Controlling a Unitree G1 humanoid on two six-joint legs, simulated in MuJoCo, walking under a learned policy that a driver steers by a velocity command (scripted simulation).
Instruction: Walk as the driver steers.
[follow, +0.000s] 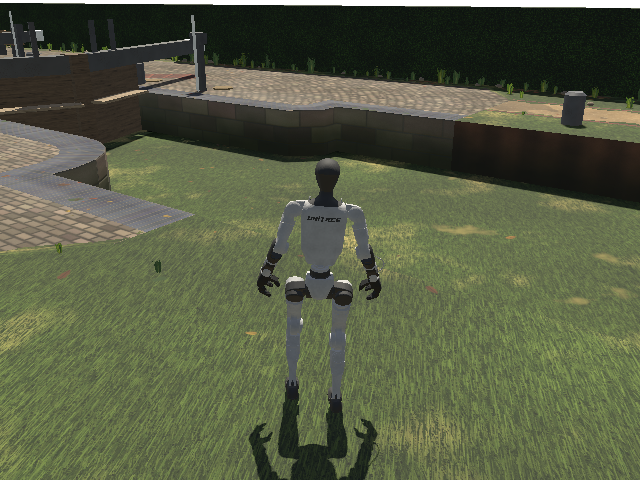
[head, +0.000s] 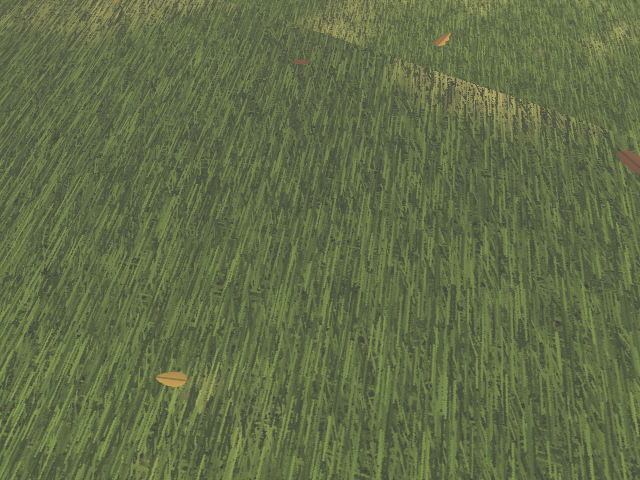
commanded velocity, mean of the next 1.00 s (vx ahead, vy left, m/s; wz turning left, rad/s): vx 0.03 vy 0.00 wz -0.34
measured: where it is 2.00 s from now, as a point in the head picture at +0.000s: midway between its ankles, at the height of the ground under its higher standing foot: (425, 467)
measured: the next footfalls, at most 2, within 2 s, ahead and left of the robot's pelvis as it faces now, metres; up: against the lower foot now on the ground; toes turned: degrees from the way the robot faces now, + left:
left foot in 0.36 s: +0.06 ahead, +0.11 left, +0.00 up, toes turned -16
right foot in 0.72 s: -0.03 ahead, -0.08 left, +0.00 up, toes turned -13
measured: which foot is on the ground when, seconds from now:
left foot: up 0.00-0.34, down 0.36-1.00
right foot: down 0.00-0.36, up 0.38-0.70, down 0.72-1.00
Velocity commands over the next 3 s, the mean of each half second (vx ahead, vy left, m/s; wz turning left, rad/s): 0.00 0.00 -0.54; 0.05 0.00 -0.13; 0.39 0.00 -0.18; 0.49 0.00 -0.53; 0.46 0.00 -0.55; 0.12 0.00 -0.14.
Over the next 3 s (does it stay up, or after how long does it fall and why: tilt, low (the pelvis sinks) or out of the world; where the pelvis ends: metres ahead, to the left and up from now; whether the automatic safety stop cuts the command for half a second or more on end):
stays up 0.70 -0.40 0.00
